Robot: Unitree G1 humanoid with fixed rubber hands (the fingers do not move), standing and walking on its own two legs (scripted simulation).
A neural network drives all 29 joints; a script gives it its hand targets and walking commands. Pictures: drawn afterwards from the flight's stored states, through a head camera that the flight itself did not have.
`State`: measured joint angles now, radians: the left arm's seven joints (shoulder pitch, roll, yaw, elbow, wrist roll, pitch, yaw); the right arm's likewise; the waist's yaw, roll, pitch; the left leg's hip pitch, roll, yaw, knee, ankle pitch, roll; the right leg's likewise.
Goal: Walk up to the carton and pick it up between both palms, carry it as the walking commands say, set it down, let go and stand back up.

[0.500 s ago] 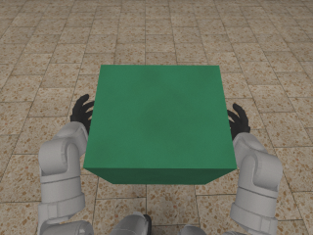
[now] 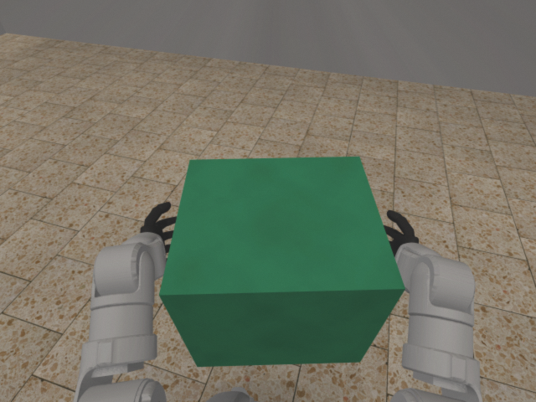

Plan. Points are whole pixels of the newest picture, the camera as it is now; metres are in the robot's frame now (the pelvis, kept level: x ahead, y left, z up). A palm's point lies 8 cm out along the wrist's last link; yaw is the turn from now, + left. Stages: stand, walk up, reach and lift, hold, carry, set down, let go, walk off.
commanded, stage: carry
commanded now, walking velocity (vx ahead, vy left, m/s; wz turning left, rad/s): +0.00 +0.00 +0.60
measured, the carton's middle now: (277, 263) +0.33 +0.00 +0.04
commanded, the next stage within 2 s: none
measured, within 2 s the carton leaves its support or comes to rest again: neither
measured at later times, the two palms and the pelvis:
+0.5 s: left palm (1, 368) +0.15 +0.33 +0.07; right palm (294, 307) +0.24 -0.02 +0.06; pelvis -0.13 +0.06 -0.02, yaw +14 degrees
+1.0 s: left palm out of the picture -0.09 +0.44 +0.09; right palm out of the picture +0.11 +0.14 +0.10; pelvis -0.25 +0.10 -0.01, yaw +32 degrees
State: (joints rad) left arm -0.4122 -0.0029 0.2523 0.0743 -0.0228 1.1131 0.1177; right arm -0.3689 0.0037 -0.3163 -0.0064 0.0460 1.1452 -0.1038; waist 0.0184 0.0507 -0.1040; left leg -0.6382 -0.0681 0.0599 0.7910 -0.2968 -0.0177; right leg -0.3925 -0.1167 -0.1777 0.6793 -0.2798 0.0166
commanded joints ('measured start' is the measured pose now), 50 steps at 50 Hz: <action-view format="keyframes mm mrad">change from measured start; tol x32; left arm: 1 -956 -913 -704 -349 -276 -67 -59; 37 -543 -710 -603 -211 -137 -77 -29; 50 -903 -901 -744 -316 -301 -52 -69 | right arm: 1 -990 824 680 -254 158 -95 39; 7 -480 759 611 -80 129 -28 64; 16 -971 786 697 -454 199 -139 66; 42 -571 655 599 -4 89 -51 61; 50 -932 751 647 -305 140 -101 49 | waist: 1 -34 -157 -284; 7 -33 351 -454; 24 4 102 -690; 28 -5 -509 -512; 38 -29 -217 -379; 40 -26 359 -371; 50 -27 178 -454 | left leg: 1 119 96 -10 31 -103 -2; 5 507 123 -67 -270 -16 47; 8 708 432 -553 -268 897 227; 25 414 163 -272 -344 459 -100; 27 97 15 -88 129 -256 -65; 36 181 91 66 -15 -160 -40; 38 409 85 46 -316 67 -8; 41 723 396 -462 -223 1278 214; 46 497 333 -323 -430 223 143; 50 440 287 -326 -513 -31 113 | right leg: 1 67 -227 91 -288 -189 -59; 5 0 -198 16 26 93 9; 9 -362 12 158 527 -353 98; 24 268 119 131 -193 -228 -16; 28 465 -409 460 -158 556 -251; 38 152 -220 81 11 520 -36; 41 -293 13 98 412 -441 90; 50 -94 32 116 347 -193 51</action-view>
